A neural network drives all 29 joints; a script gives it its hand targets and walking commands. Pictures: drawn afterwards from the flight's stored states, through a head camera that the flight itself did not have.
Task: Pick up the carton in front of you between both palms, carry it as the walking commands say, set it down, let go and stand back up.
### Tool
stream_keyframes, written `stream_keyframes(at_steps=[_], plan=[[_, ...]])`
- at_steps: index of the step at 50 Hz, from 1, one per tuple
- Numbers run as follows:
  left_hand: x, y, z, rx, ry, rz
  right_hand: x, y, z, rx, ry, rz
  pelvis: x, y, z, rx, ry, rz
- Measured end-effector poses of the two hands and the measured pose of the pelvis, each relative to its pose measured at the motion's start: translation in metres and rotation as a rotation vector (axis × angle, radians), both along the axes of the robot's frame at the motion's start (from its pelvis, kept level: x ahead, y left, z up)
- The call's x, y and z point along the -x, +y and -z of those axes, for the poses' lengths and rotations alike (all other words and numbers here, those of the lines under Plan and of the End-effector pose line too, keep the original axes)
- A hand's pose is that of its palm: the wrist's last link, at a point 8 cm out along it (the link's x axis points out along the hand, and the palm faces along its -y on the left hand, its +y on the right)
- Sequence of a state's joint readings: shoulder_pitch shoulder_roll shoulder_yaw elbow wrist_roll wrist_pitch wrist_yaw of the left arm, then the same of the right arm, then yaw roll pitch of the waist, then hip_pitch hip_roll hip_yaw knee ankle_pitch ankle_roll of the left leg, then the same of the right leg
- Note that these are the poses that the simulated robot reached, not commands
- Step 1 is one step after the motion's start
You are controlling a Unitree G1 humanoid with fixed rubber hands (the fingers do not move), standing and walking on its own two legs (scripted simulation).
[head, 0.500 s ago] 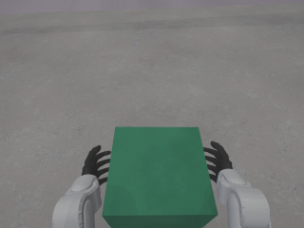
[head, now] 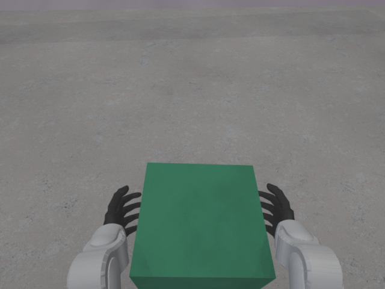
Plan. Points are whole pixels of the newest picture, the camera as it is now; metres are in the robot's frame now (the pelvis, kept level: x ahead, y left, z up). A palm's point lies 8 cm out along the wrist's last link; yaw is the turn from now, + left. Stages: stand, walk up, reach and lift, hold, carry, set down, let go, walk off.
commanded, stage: carry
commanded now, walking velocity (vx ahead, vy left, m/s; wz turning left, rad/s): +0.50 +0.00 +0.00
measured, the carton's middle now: (197, 237) +0.24 +0.00 -0.01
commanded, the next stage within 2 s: none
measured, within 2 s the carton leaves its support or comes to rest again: neither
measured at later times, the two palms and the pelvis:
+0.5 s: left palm (143, 108) +0.54 +0.12 +0.09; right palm (252, 105) +0.57 -0.18 +0.08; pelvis +0.32 -0.04 +0.00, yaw +3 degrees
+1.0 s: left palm (143, 68) +0.76 +0.14 +0.09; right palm (233, 68) +0.76 -0.16 +0.09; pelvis +0.52 -0.01 -0.01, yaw +1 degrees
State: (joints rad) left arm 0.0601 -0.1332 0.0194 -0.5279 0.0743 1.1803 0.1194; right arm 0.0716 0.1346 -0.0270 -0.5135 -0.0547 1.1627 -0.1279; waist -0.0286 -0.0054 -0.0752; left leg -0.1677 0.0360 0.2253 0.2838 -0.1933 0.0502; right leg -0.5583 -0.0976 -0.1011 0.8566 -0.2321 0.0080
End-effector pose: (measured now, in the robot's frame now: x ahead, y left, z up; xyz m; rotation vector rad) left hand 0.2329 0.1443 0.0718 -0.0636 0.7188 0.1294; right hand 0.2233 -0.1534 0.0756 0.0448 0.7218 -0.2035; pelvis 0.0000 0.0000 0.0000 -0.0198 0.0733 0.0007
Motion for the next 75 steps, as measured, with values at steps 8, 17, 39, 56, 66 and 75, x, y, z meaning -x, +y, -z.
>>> stream_keyframes(at_steps=[8,17,39,56,66,75], plan=[[-0.106,-0.009,-0.018,-0.015,-0.116,-0.051,-0.121,-0.010,-0.013,-0.020,-0.116,-0.047,-0.115,-0.019,0.013,-0.014,-0.011,-0.014],[-0.220,-0.028,-0.002,-0.047,-0.010,-0.104,-0.252,-0.027,0.009,-0.042,-0.010,-0.100,-0.231,-0.047,0.015,-0.024,-0.016,-0.063],[-0.468,0.007,0.007,0.007,-0.004,-0.048,-0.482,0.007,0.004,0.030,-0.001,-0.051,-0.462,-0.004,0.014,-0.024,-0.023,-0.004],[-0.544,-0.011,-0.015,-0.037,-0.080,-0.041,-0.557,-0.012,-0.008,-0.009,-0.075,-0.044,-0.541,-0.018,0.016,-0.026,-0.009,-0.009],[-0.546,-0.018,-0.003,-0.031,-0.048,-0.043,-0.558,-0.019,0.003,-0.007,-0.042,-0.043,-0.544,-0.026,0.020,-0.026,-0.014,-0.007],[-0.536,-0.021,-0.007,-0.030,-0.064,-0.040,-0.547,-0.022,-0.001,-0.006,-0.059,-0.039,-0.536,-0.028,0.019,-0.026,-0.028,-0.006]])
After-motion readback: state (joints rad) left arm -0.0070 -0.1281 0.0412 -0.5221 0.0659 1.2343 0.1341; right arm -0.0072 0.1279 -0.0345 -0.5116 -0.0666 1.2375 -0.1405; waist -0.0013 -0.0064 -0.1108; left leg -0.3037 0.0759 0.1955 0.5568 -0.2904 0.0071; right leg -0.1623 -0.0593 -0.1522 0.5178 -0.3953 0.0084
